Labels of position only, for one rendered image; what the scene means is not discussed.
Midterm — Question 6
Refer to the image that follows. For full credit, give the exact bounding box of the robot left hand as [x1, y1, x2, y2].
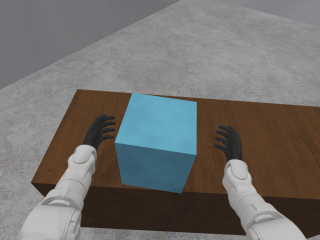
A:
[82, 114, 116, 151]

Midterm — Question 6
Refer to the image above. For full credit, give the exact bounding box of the pedestal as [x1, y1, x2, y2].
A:
[31, 89, 320, 239]

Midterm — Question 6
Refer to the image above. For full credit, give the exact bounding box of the left robot upper arm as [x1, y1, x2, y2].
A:
[21, 204, 82, 240]

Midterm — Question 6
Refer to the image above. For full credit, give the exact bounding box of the carton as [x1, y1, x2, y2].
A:
[114, 93, 197, 194]

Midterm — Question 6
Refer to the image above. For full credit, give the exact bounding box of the robot left forearm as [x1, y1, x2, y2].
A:
[18, 144, 97, 240]

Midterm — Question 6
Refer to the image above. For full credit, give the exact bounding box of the robot right forearm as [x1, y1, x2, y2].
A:
[222, 159, 307, 240]

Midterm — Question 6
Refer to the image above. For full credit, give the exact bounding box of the robot right hand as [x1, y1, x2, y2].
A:
[214, 125, 243, 162]

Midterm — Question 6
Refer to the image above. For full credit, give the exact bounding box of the right robot upper arm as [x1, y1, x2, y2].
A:
[246, 217, 304, 240]

